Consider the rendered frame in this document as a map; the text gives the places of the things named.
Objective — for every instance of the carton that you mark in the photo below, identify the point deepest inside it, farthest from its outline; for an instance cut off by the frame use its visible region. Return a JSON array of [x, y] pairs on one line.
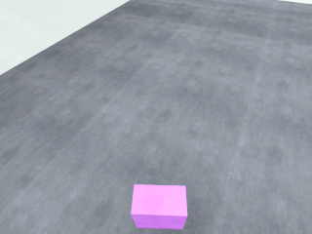
[[159, 206]]

